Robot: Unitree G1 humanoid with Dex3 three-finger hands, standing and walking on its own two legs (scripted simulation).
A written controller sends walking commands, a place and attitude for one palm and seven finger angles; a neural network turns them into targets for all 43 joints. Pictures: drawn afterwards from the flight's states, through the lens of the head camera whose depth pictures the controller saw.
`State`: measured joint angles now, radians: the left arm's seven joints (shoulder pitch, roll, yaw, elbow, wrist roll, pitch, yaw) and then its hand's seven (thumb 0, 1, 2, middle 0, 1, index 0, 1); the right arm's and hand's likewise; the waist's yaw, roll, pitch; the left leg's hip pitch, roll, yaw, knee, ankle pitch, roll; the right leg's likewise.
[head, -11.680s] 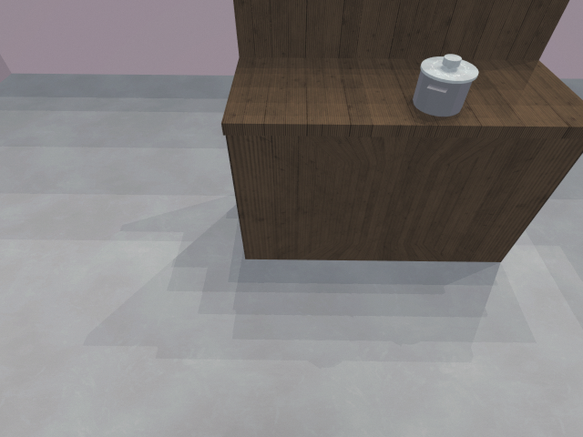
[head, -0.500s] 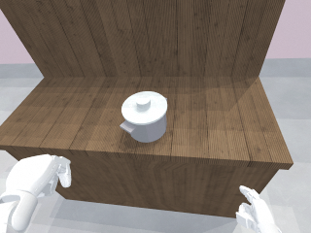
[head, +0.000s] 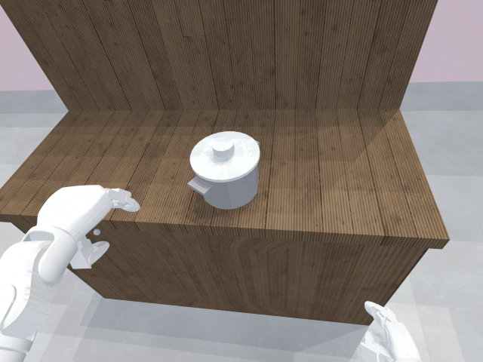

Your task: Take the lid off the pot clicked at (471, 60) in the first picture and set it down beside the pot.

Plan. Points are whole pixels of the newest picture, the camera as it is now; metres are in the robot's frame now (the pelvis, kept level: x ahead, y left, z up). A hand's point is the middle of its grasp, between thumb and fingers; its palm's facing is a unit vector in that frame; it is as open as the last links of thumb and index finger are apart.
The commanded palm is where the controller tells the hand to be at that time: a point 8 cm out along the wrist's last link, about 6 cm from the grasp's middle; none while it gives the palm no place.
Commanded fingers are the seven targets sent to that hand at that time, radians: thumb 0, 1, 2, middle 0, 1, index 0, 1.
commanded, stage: reach forward and open the fingers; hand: left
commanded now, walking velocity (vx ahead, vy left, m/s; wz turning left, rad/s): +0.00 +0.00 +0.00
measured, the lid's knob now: (223, 146) +0.53 +0.11 +0.05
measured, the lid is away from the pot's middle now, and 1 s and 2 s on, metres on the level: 0.00 0.00 0.00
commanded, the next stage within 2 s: move the open hand above the knob in 0.20 s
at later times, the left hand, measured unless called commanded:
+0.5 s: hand (118, 195) +0.33 +0.24 +0.13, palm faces -0.21 -0.06 -0.98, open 10.1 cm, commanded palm +0.31 +0.22 +0.19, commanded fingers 0.00 -0.31 1.43 -0.83 -0.08 -0.83 -0.08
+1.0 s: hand (165, 173) +0.38 +0.17 +0.13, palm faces -0.20 -0.01 -0.98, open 10.1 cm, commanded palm +0.37 +0.18 +0.19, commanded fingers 0.00 -0.31 1.43 -0.83 -0.08 -0.83 -0.08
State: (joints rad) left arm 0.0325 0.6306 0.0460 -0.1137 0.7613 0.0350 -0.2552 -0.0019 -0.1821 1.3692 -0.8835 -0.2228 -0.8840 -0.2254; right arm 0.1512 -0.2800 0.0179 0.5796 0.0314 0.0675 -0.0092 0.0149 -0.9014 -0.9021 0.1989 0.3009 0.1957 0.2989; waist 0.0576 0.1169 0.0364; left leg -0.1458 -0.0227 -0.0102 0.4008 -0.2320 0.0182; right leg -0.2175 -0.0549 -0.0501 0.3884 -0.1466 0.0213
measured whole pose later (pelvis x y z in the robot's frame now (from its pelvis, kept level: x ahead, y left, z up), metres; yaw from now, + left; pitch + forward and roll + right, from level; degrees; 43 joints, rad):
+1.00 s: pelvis +0.02 +0.00 +0.00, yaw +0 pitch +1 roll +1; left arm -0.44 0.54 -0.22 0.10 0.84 0.19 -0.34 0.00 -0.30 1.43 -0.84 -0.08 -0.84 -0.08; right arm 0.12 -0.28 0.03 0.59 0.05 0.11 0.01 0.01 -0.90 -0.90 0.20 0.30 0.19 0.30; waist 0.02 0.11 0.02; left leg -0.18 -0.03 -0.01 0.42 -0.26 0.02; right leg -0.27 -0.06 -0.05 0.45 -0.20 0.02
